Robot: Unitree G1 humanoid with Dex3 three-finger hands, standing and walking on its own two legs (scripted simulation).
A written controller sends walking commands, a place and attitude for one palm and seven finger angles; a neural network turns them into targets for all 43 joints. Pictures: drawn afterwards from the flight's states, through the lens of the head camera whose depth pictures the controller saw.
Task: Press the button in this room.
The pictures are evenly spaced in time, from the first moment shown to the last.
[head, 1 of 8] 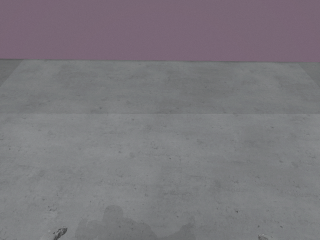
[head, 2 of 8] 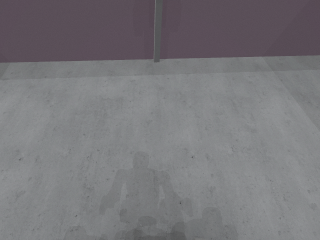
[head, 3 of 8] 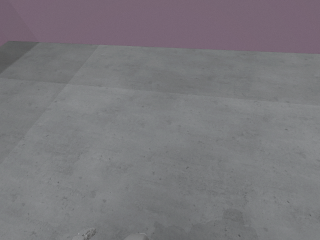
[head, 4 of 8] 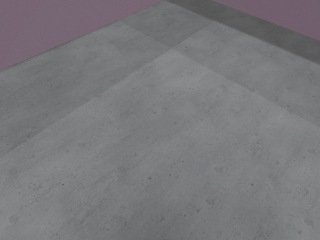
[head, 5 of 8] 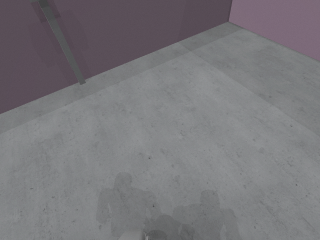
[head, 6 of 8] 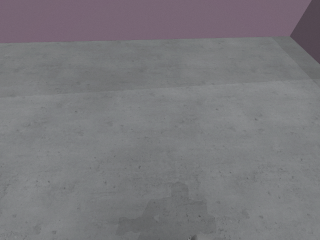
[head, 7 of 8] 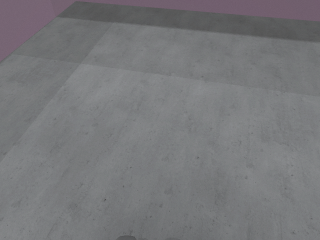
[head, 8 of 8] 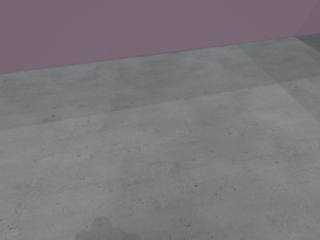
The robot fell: no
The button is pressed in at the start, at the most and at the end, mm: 0 0 0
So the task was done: no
